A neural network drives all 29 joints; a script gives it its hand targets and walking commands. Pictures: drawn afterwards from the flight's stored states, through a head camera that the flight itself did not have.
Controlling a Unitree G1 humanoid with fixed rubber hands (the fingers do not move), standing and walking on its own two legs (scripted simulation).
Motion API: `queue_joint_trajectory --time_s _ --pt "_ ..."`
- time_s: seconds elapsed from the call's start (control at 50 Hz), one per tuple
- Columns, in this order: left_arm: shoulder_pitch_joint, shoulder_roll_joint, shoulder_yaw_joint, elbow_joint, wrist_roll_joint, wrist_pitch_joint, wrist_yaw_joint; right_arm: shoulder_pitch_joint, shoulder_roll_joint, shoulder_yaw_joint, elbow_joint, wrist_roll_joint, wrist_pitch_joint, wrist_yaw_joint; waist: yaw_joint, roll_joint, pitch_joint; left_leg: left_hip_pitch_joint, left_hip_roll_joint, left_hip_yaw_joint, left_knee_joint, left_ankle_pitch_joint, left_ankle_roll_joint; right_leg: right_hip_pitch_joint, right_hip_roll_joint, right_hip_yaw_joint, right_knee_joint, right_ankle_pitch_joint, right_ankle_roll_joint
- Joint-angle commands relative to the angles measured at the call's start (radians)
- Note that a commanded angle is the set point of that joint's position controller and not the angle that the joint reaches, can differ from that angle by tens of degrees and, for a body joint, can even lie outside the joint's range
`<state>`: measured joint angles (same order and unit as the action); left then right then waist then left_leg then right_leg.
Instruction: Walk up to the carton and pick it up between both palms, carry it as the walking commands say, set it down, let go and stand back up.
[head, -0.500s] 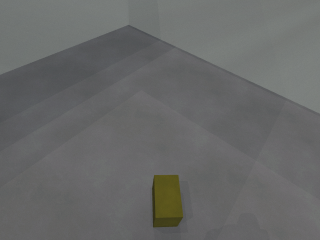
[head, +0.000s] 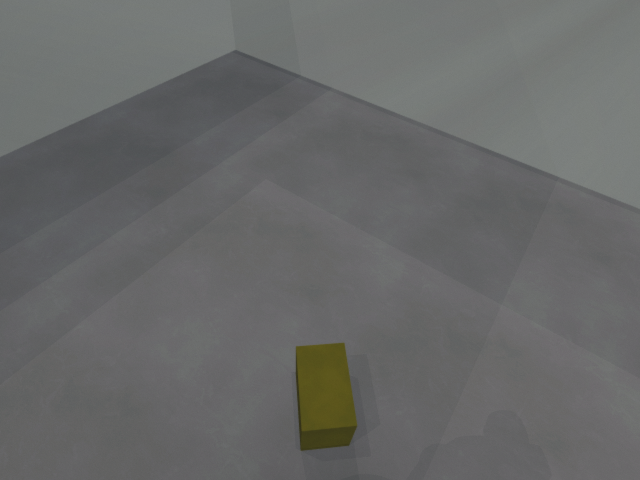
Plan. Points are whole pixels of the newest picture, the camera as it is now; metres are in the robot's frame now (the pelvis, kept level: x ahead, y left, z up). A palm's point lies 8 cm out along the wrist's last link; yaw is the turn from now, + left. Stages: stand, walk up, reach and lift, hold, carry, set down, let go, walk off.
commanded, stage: walk up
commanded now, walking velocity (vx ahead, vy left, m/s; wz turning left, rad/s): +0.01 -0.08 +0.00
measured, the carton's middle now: (322, 396) +0.46 -0.05 -0.67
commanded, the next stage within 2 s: stand in 1.36 s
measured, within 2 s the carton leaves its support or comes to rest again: neither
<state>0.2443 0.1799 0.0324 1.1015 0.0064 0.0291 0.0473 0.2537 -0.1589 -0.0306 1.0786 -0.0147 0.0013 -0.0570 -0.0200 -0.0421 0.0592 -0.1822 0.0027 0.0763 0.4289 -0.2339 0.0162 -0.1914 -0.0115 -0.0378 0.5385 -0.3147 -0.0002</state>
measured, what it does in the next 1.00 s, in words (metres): stands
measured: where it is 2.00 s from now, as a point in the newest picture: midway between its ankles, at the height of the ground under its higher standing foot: outside the picture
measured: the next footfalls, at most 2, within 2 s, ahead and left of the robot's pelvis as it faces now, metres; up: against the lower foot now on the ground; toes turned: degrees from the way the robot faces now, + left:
none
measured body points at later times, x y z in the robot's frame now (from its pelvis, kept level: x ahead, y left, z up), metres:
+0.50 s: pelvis +0.01 -0.03 +0.00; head +0.03 -0.03 +0.45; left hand +0.00 +0.18 -0.16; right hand -0.01 -0.25 -0.16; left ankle -0.03 +0.12 -0.74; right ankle -0.02 -0.11 -0.74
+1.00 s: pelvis +0.00 +0.00 +0.00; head +0.02 +0.00 +0.45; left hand +0.01 +0.23 -0.16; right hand -0.01 -0.23 -0.15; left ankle -0.03 +0.12 -0.74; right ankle -0.02 -0.11 -0.74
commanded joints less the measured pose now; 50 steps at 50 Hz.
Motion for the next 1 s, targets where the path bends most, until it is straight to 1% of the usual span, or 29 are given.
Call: queue_joint_trajectory --time_s 0.0,0.02,0.04,0.06,0.08,0.1,0.14,0.16,0.18,0.2,0.24,0.26,0.32,0.36,0.4,0.42,0.44,0.5,0.52,0.56,0.58,0.66,0.7,0.72,0.76,0.88,0.9,0.92,0.98 --pt "0.075 0.029 0.017 -0.047 -0.002 0.0 -0.003 0.033 -0.128 -0.022 -0.033 -0.005 0.003 -0.015 0.017 0.191 -0.016 -0.032 0.314 -0.248 -0.123 0.244 0.137 -0.061 -0.055 0.033 0.044 -0.041 -0.008" --pt "0.144 -0.018 -0.008 -0.004 -0.005 -0.015 -0.008 0.0 -0.078 -0.001 -0.012 0.001 0.007 -0.002 0.07 0.167 -0.029 -0.11 0.196 -0.155 -0.09 0.067 0.077 0.082 -0.082 0.057 -0.169 0.108 -0.018" --pt "0.156 0.023 -0.011 0.001 0.008 -0.034 -0.01 0.018 -0.038 0.008 0.02 0.019 0.018 0.009 0.068 0.029 -0.001 -0.146 0.056 -0.056 0.021 -0.019 0.012 0.096 -0.191 0.205 -0.303 0.216 -0.037" --pt "0.161 0.097 0.008 -0.01 0.011 -0.046 -0.007 0.05 -0.031 0.004 0.018 0.011 0.027 0.012 0.057 -0.084 -0.03 -0.113 0.031 -0.04 0.097 -0.099 -0.018 0.057 -0.29 0.311 -0.362 0.236 -0.083" --pt "0.122 0.1 0.008 -0.031 0.009 -0.046 -0.006 0.072 -0.046 0.005 0.014 0.018 0.034 0.013 0.033 -0.14 -0.01 -0.094 0.031 -0.047 0.135 -0.178 -0.026 0.004 -0.312 0.327 -0.391 0.201 -0.11" --pt "0.055 0.07 -0.003 -0.038 0.009 -0.043 -0.001 0.057 -0.038 0.007 0.008 0.015 0.034 0.016 0.014 -0.149 0.034 -0.05 0.057 -0.07 0.158 -0.177 -0.021 -0.062 -0.284 0.292 -0.366 0.216 -0.133" --pt "0.021 0.039 -0.023 -0.046 0.006 -0.051 0.001 0.054 -0.062 0.01 0.027 0.021 0.024 0.023 -0.007 -0.132 0.043 -0.029 0.065 -0.088 0.094 -0.102 -0.018 -0.039 -0.214 0.199 -0.343 0.302 -0.109" --pt "0.04 0.037 -0.021 -0.042 0.002 -0.055 0.0 0.068 -0.051 0.015 0.045 0.024 0.017 0.025 -0.003 -0.086 0.034 -0.029 0.051 -0.09 0.062 -0.066 -0.021 0.005 -0.194 0.178 -0.335 0.334 -0.098" --pt "0.071 0.056 -0.018 -0.032 -0.001 -0.058 0.005 0.072 -0.061 0.009 0.048 0.023 0.012 0.021 0.004 -0.091 0.041 -0.049 0.049 -0.096 0.05 -0.047 -0.019 0.047 -0.193 0.17 -0.321 0.397 -0.08" --pt "0.083 0.057 -0.021 -0.026 -0.006 -0.061 0.007 0.073 -0.053 0.015 0.052 0.022 0.008 0.018 0.006 -0.068 0.015 -0.027 0.057 -0.099 0.026 -0.006 -0.014 0.076 -0.197 0.156 -0.298 0.454 -0.081" --pt "0.098 0.077 -0.017 -0.019 -0.003 -0.063 0.007 0.089 -0.074 0.013 0.058 0.023 0.006 0.012 0.008 -0.065 -0.017 0.01 0.062 -0.095 -0.009 0.043 -0.014 0.102 -0.187 0.137 -0.272 0.496 -0.073" --pt "0.1 0.061 -0.022 -0.01 -0.004 -0.063 0.005 0.1 -0.061 0.02 0.066 0.024 0.004 0.013 0.006 -0.029 -0.031 0.04 0.068 -0.104 -0.023 0.079 -0.015 0.087 -0.179 0.142 -0.27 0.469 -0.069" --pt "0.106 0.05 -0.018 -0.015 -0.002 -0.058 0.004 0.126 -0.071 0.02 0.086 0.018 0.005 0.013 0.004 -0.007 -0.003 0.074 0.091 -0.115 -0.045 0.083 -0.019 0.025 -0.155 0.142 -0.304 0.246 -0.064" --pt "0.124 0.05 -0.01 -0.016 0.001 -0.054 -0.007 0.125 -0.051 0.026 0.088 0.004 0.004 0.019 0.017 0.012 0.023 0.034 0.072 -0.079 0.001 0.006 -0.015 0.037 -0.128 0.135 -0.319 0.013 -0.078" --pt "0.095 0.048 -0.02 -0.017 -0.002 -0.058 -0.003 0.119 -0.025 0.034 0.087 0.005 -0.005 0.015 0.005 0.036 0.048 0.016 0.097 -0.113 -0.064 0.097 -0.029 0.044 -0.134 0.115 -0.289 0.207 -0.08" --pt "0.099 0.055 -0.015 -0.016 0.0 -0.061 -0.004 0.124 -0.048 0.027 0.081 0.002 -0.005 0.012 0.01 0.072 0.068 0.012 0.096 -0.113 -0.073 0.122 -0.026 0.048 -0.116 0.099 -0.256 0.292 -0.077" --pt "0.11 0.066 -0.011 -0.011 -0.005 -0.064 -0.003 0.12 -0.062 0.021 0.071 0.007 -0.014 0.008 0.017 0.089 0.054 0.01 0.113 -0.134 -0.073 0.211 -0.02 0.08 -0.108 0.081 -0.222 0.436 -0.072" --pt "0.131 0.065 -0.011 -0.007 -0.004 -0.061 -0.002 0.163 -0.064 0.019 0.066 0.014 -0.021 0.003 0.021 0.082 -0.003 0.036 0.118 -0.13 -0.053 0.296 -0.011 0.121 -0.103 0.057 -0.185 0.478 -0.061" --pt "0.131 0.059 -0.012 -0.006 -0.001 -0.061 0.0 0.168 -0.068 0.017 0.055 0.016 -0.021 0.003 0.018 0.054 -0.024 0.051 0.117 -0.129 -0.047 0.304 -0.012 0.124 -0.1 0.05 -0.177 0.479 -0.061" --pt "0.119 0.057 -0.011 -0.015 -0.004 -0.056 -0.001 0.173 -0.064 0.015 0.044 0.016 -0.018 0.004 0.018 0.056 -0.013 0.048 0.119 -0.129 -0.055 0.307 -0.01 0.108 -0.095 0.045 -0.174 0.436 -0.058" --pt "0.107 0.041 -0.015 -0.015 -0.003 -0.051 -0.004 0.169 -0.057 0.018 0.047 0.014 -0.019 0.002 0.018 0.076 -0.004 0.044 0.121 -0.128 -0.053 0.305 -0.008 0.111 -0.094 0.048 -0.177 0.423 -0.054" --pt "0.095 0.063 -0.011 -0.026 -0.007 -0.042 0.003 0.165 -0.071 0.015 0.028 0.014 -0.016 0.002 0.016 0.056 0.017 0.028 0.117 -0.131 -0.06 0.285 -0.004 0.09 -0.091 0.043 -0.186 0.383 -0.043" --pt "0.113 0.063 -0.016 -0.021 -0.009 -0.039 0.001 0.173 -0.067 0.02 0.026 0.013 -0.018 0.002 0.028 0.037 0.01 0.023 0.117 -0.143 -0.074 0.276 -0.003 0.095 -0.091 0.037 -0.182 0.334 -0.049" --pt "0.111 0.062 -0.015 -0.03 -0.008 -0.039 0.0 0.167 -0.081 0.015 0.01 0.014 -0.019 0.003 0.028 0.048 0.012 0.019 0.113 -0.135 -0.075 0.25 0.003 0.098 -0.094 0.042 -0.186 0.328 -0.044" --pt "0.113 0.073 -0.014 -0.034 -0.011 -0.037 0.003 0.173 -0.088 0.012 0.008 0.01 -0.024 0.002 0.033 0.055 0.006 0.023 0.112 -0.143 -0.082 0.292 0.005 0.106 -0.098 0.046 -0.172 0.338 -0.049" --pt "0.086 0.084 -0.017 -0.049 -0.011 -0.034 0.001 0.161 -0.08 0.015 -0.001 0.011 -0.019 0.006 0.018 0.059 0.03 0.025 0.108 -0.142 -0.095 0.241 0.006 0.078 -0.098 0.051 -0.193 0.284 -0.04" --pt "0.097 0.093 -0.012 -0.044 -0.013 -0.033 0.002 0.159 -0.084 0.015 -0.007 0.015 -0.019 0.008 0.027 0.046 0.048 0.009 0.107 -0.154 -0.104 0.231 0.008 0.078 -0.091 0.048 -0.193 0.271 -0.042" --pt "0.107 0.088 -0.019 -0.046 -0.011 -0.034 -0.001 0.163 -0.085 0.017 -0.009 0.014 -0.017 0.007 0.021 0.067 0.04 0.026 0.105 -0.145 -0.1 0.212 0.007 0.065 -0.094 0.05 -0.197 0.255 -0.041" --pt "0.09 0.103 -0.015 -0.059 -0.015 -0.035 0.001 0.163 -0.098 0.011 -0.009 0.01 -0.017 0.008 0.017 0.065 0.064 0.01 0.106 -0.154 -0.117 0.193 0.01 0.068 -0.095 0.052 -0.2 0.235 -0.042"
